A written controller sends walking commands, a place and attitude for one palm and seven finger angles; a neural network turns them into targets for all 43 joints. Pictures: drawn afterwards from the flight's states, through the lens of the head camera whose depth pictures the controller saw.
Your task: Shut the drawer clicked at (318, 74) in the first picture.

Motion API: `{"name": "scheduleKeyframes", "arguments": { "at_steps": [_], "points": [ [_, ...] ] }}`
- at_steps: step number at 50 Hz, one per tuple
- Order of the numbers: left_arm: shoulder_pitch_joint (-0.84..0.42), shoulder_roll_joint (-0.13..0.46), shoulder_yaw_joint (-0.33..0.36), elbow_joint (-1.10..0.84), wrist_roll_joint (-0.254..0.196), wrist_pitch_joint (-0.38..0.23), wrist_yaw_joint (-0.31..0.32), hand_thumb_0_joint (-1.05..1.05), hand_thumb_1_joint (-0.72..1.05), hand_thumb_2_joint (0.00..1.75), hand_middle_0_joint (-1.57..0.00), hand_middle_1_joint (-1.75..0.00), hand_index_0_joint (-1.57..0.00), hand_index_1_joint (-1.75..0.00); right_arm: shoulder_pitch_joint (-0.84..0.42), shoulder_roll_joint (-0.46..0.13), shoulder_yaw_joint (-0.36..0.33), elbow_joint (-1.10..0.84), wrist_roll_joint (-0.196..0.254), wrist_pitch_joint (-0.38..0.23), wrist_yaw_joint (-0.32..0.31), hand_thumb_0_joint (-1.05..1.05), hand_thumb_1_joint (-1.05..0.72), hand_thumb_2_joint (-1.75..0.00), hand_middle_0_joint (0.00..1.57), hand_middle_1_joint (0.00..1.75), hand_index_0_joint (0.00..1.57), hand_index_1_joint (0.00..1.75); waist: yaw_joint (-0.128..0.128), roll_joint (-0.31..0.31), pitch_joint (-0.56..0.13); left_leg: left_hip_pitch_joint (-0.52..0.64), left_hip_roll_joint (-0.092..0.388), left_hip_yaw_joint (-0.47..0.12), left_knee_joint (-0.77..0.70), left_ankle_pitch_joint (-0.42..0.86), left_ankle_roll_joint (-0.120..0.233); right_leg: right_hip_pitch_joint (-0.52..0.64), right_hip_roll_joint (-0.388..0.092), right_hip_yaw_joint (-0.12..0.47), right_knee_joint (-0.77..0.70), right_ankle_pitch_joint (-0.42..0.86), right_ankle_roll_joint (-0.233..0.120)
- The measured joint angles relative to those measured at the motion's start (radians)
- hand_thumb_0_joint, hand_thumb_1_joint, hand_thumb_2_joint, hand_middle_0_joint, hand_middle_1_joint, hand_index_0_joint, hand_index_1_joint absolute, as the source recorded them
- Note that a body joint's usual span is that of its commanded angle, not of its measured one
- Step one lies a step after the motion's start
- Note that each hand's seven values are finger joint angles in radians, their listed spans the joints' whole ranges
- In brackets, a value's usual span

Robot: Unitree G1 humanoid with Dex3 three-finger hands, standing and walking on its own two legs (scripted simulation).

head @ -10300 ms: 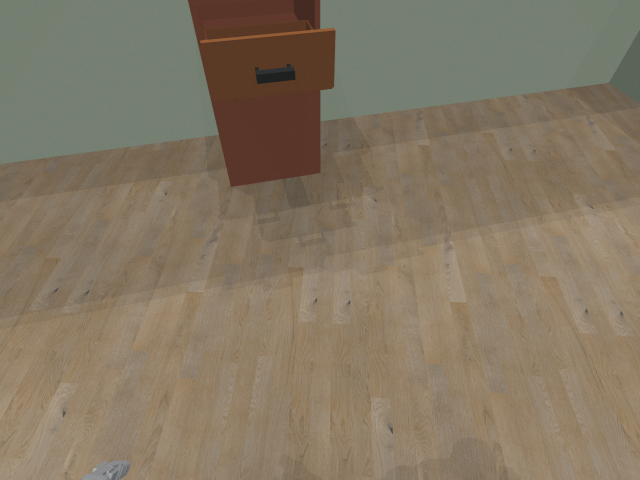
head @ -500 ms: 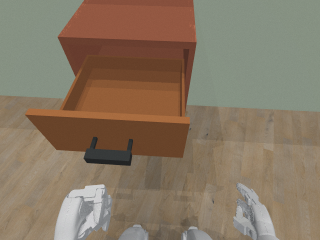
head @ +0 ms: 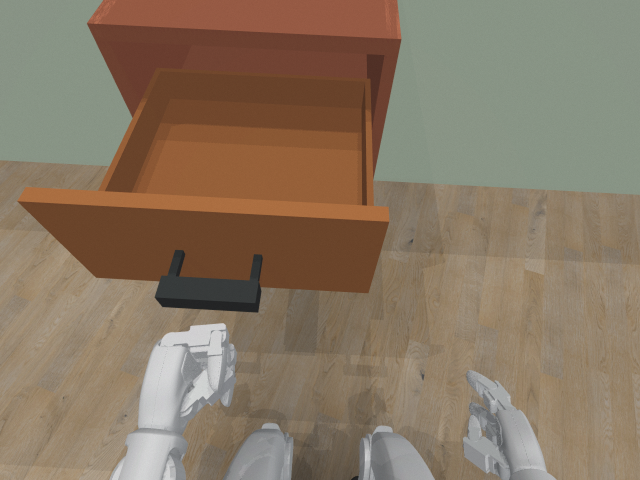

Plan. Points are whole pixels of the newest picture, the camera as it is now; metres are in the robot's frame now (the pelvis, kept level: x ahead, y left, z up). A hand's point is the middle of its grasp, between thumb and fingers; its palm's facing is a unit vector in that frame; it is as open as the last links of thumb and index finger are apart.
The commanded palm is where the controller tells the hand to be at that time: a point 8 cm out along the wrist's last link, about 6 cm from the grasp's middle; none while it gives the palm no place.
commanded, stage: bring the fist close to the handle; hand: left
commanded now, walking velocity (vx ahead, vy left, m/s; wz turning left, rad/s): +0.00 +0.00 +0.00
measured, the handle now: (214, 276) +0.35 +0.15 +0.04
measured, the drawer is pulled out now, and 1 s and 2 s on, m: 0.30 0.30 0.17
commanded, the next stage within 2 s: push the drawer shut in 0.44 s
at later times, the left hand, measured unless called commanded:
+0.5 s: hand (228, 367) +0.24 +0.11 +0.03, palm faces -0.03 -1.00 +0.00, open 3.3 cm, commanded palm +0.23 +0.16 +0.04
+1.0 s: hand (236, 347) +0.27 +0.11 +0.03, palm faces -0.06 -1.00 -0.02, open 2.9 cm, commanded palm +0.27 +0.16 +0.04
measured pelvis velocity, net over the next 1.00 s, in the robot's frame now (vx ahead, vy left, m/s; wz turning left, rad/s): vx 0.00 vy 0.00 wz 0.01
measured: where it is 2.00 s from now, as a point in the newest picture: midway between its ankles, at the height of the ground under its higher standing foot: outside the picture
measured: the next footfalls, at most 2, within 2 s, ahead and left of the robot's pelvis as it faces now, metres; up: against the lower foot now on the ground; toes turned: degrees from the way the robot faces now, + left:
none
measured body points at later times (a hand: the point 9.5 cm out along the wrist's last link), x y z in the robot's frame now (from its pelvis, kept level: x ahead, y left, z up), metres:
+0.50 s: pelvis +0.01 +0.01 +0.00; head +0.10 +0.01 +0.44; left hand +0.24 +0.17 +0.04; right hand +0.20 -0.22 -0.09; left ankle +0.01 +0.10 -0.63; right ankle +0.02 -0.09 -0.63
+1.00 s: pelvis +0.00 +0.00 +0.00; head +0.09 +0.01 +0.44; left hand +0.26 +0.16 +0.03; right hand +0.17 -0.23 -0.10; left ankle +0.01 +0.10 -0.63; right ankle +0.02 -0.09 -0.63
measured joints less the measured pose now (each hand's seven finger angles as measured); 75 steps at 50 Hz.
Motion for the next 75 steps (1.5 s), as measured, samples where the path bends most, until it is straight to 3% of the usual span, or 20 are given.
{"name": "scheduleKeyframes", "arguments": {
  "at_steps": [6,11,31,45,57,75],
  "points": [
    [-0.077,0.004,0.016,0.048,-0.007,0.016,-0.004,0.02,0.90,0.89,-1.40,-1.60,-1.40,-1.60,-0.014,0.005,0.000,0.014,0.000,0.018,0.003,0.02,-0.91,-0.90,0.20,0.30,0.20,0.30,0.000,-0.005,-0.002,-0.033,0.001,0.003,0.021,-0.008,0.002,-0.034,0.000,0.002,0.021,-0.007,0.001],
    [-0.041,0.002,0.020,0.006,-0.021,0.029,-0.003,0.02,0.90,0.89,-1.39,-1.60,-1.40,-1.60,-0.004,0.011,0.000,0.006,0.005,0.035,0.007,0.02,-0.91,-0.90,0.20,0.30,0.20,0.30,0.001,0.000,-0.001,-0.011,0.000,0.006,-0.001,-0.006,0.005,-0.012,0.001,0.007,-0.001,-0.003,0.006],
    [-0.020,-0.004,-0.027,-0.008,0.015,0.010,0.020,0.01,0.90,0.90,-1.40,-1.60,-1.40,-1.60,-0.020,0.010,0.003,-0.014,0.001,0.048,0.004,0.02,-0.91,-0.90,0.20,0.30,0.20,0.30,0.004,0.001,-0.003,-0.024,-0.005,0.002,0.013,-0.011,0.009,-0.021,-0.004,0.002,0.008,-0.009,0.010],
    [-0.149,0.009,-0.011,0.088,0.004,0.028,0.026,-0.01,0.89,0.92,-1.40,-1.60,-1.40,-1.60,-0.012,0.003,0.008,0.018,0.003,0.060,-0.001,0.02,-0.91,-0.90,0.20,0.30,0.20,0.30,0.002,0.003,0.003,-0.017,-0.005,-0.003,0.002,0.002,0.005,-0.013,-0.004,-0.003,-0.002,0.001,0.005],
    [-0.288,0.041,0.000,0.217,-0.015,-0.011,0.015,-0.07,0.80,0.96,-1.40,-1.60,-1.40,-1.60,-0.037,-0.013,0.006,0.087,0.006,0.055,-0.012,0.02,-0.91,-0.90,0.20,0.30,0.20,0.30,0.002,-0.001,0.023,-0.039,-0.009,-0.017,0.009,0.026,0.002,-0.026,-0.009,-0.017,-0.001,0.023,0.002],
    [-0.576,0.035,0.029,0.478,-0.017,0.005,0.050,-0.05,0.79,0.98,-1.40,-1.60,-1.40,-1.60,-0.034,-0.014,0.019,0.129,0.010,0.066,-0.014,0.01,-0.91,-0.90,0.20,0.30,0.20,0.30,-0.023,-0.001,0.035,-0.049,-0.017,-0.005,-0.009,0.065,0.014,-0.037,-0.019,-0.007,-0.017,0.062,0.013]
  ]
}}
